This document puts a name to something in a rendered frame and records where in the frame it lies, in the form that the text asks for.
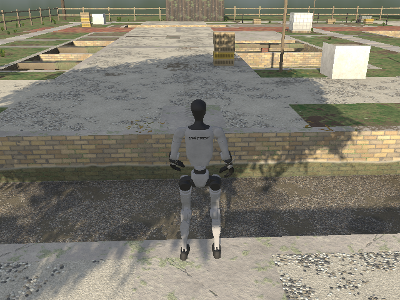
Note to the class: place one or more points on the right robot hand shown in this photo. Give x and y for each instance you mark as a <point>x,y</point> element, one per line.
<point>231,170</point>

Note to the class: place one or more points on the robot right shin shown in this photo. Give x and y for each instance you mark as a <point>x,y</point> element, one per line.
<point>216,230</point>

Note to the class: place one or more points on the left robot upper arm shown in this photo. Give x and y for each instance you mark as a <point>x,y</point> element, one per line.
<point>176,142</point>

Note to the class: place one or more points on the humanoid robot torso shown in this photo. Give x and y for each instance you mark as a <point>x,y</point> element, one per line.
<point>199,151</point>

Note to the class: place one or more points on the robot right forearm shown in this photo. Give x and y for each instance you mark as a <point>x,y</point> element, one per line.
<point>228,162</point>

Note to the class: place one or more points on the robot left forearm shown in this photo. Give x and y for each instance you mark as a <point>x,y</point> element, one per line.
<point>173,162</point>

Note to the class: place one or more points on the left robot hand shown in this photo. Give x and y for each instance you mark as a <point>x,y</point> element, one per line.
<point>179,163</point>

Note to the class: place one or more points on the right robot upper arm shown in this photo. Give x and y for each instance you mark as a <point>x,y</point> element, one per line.
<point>219,133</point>

